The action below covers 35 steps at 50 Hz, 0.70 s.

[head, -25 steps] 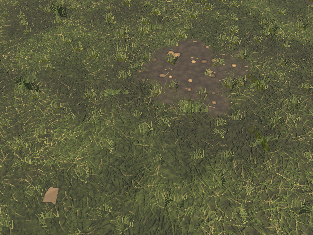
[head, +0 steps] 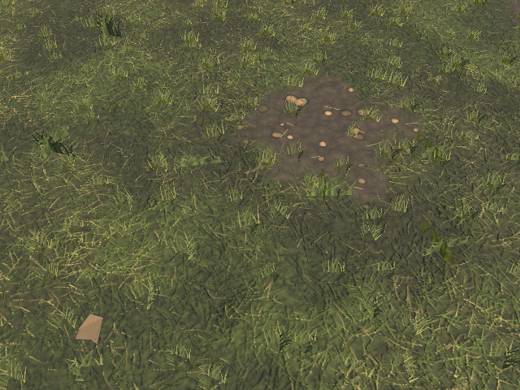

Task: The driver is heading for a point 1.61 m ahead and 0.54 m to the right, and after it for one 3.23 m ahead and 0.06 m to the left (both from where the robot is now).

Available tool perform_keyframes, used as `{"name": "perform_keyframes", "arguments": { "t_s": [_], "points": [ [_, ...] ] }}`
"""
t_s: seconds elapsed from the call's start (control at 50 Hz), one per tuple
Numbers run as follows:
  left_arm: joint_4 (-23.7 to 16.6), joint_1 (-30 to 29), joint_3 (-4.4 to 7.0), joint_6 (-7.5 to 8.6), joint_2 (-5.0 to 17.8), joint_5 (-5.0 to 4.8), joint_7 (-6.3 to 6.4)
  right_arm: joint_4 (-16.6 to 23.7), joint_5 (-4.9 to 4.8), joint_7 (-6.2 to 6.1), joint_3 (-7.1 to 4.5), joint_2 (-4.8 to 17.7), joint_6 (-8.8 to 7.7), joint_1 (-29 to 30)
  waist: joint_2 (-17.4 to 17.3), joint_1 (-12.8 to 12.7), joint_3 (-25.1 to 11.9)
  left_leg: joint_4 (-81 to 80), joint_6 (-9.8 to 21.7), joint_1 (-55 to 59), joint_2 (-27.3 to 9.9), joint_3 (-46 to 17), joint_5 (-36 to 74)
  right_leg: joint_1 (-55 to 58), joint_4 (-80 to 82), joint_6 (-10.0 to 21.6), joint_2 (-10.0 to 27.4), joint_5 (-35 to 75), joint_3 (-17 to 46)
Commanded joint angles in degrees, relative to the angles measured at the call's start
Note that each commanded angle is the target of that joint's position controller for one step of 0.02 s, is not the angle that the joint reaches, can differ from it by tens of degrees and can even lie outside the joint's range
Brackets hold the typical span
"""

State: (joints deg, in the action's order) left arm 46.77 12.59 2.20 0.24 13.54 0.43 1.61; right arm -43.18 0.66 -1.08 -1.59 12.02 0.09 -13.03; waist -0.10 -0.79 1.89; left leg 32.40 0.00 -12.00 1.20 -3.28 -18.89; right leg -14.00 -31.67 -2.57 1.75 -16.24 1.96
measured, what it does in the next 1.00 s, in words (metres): walks ahead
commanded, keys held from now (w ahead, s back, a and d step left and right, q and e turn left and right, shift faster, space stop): no key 0.56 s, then w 0.44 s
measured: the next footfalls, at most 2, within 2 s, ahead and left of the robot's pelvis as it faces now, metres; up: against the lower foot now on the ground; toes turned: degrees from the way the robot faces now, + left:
left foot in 1.24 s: +0.42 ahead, +0.10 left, +0.00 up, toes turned +1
right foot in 1.82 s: +0.71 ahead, -0.15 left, +0.00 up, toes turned -14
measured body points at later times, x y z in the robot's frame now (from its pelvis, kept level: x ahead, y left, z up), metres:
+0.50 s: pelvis +0.00 +0.00 +0.00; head +0.01 +0.00 +0.45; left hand +0.05 +0.26 -0.14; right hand +0.06 -0.25 -0.14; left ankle -0.02 +0.12 -0.73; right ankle +0.01 -0.15 -0.73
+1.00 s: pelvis +0.10 -0.04 +0.02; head +0.11 -0.06 +0.47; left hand +0.02 +0.20 -0.12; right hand +0.22 -0.30 -0.12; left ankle +0.14 +0.11 -0.66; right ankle +0.02 -0.13 -0.73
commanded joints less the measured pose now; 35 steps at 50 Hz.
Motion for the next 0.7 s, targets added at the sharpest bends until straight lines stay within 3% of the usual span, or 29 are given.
{"name": "perform_keyframes", "arguments": {
  "t_s": [0.02, 0.56, 0.58, 0.6, 0.64, 0.68, 0.7],
  "points": [
    [-2.14, -0.18, 1.38, 0.64, 5.91, -0.07, 0.44, 2.60, -0.07, -0.22, -1.54, 5.83, -0.79, -0.19, -0.50, 0.20, -1.65, -6.74, 1.26, -2.64, -2.61, -2.66, 9.81, 2.37, 3.61, 0.66, 0.62, 9.45, 0.63],
    [10.24, 2.83, 1.24, -0.22, 4.23, -0.49, 1.55, -9.30, -0.56, -1.16, -1.26, 4.94, -0.92, -4.28, -0.07, 0.12, 0.72, -8.79, 0.66, -2.13, -1.49, -0.62, 9.87, 3.00, 5.98, 1.01, -0.17, 9.01, -0.20],
    [11.16, 3.99, 1.04, -0.30, 3.48, -0.50, 1.57, -10.25, -0.58, -1.24, -1.16, 4.58, -0.80, -5.42, -0.51, 0.13, -0.53, -9.48, 0.91, -1.64, -1.07, -0.29, 3.65, 3.43, 5.79, 1.14, -1.05, 3.49, -1.23],
    [11.61, 4.23, 1.12, -0.39, 3.51, -0.88, 1.64, -10.65, -0.97, -1.40, -1.49, 5.49, -0.56, -5.81, -1.31, 0.39, 0.44, -9.96, 1.94, -2.46, -0.65, -0.53, -7.37, 1.82, 3.97, 1.70, -2.70, -5.54, -2.90],
    [10.79, 2.71, 1.17, 0.18, 3.71, -1.23, 1.67, -10.43, -1.58, -1.56, -2.10, 7.76, -0.65, -6.60, -4.11, 1.40, 5.07, -13.61, 5.37, -5.95, -3.96, -6.03, -26.17, -5.06, -0.18, 3.19, -3.83, -18.40, -3.88],
    [9.47, 0.82, 0.53, 2.23, 1.16, -1.62, 0.81, -11.06, -2.25, -1.24, -2.97, 10.64, -1.89, -9.46, -10.69, 2.50, 7.19, -20.37, 10.44, -4.34, -12.71, -18.93, -32.71, -10.54, -9.47, 3.59, -3.97, -12.01, -5.48],
    [9.14, 0.35, 0.48, 3.25, 1.11, -1.78, 0.21, -11.07, -2.48, -1.12, -3.28, 11.37, -2.40, -8.98, -11.86, 2.41, 8.33, -22.49, 12.74, -5.94, -16.19, -24.01, -31.45, -10.79, -12.98, 4.51, -2.18, -9.37, -3.67]
  ]
}}
Keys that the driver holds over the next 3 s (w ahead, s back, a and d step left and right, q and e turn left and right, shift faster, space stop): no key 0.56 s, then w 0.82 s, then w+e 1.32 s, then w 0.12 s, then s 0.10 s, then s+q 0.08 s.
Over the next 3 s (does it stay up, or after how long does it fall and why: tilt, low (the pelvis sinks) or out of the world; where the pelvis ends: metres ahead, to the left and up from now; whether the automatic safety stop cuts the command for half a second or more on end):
stays up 1.10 -0.31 0.01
